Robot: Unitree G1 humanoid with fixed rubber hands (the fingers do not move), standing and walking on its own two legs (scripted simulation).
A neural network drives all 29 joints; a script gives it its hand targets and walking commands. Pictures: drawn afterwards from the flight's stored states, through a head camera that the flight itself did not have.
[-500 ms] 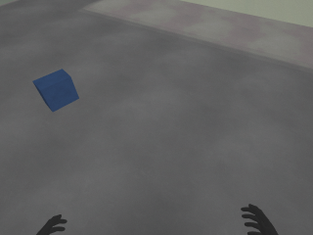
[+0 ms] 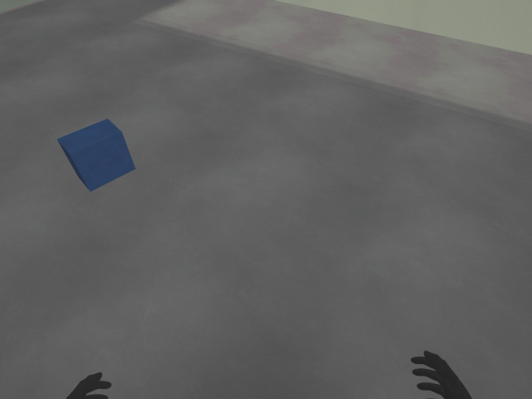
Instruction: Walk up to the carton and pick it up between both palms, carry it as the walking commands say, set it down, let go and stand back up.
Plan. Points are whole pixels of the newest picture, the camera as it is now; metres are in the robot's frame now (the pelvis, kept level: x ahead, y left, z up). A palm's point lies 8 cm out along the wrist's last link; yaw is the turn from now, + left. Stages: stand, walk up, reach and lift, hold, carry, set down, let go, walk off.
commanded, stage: walk up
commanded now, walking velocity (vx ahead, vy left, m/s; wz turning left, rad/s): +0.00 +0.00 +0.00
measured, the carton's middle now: (99, 155) +1.30 +0.85 -0.63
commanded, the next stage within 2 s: none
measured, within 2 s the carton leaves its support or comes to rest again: neither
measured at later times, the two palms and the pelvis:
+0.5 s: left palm out of the picture +0.08 +0.44 -0.08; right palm (418, 361) +0.21 -0.23 -0.06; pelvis +0.03 +0.07 -0.01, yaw +11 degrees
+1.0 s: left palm out of the picture +0.18 +0.50 -0.05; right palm (340, 262) +0.37 -0.13 -0.06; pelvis +0.19 +0.14 +0.01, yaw +20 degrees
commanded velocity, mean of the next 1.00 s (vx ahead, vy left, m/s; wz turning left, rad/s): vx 0.00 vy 0.00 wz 0.00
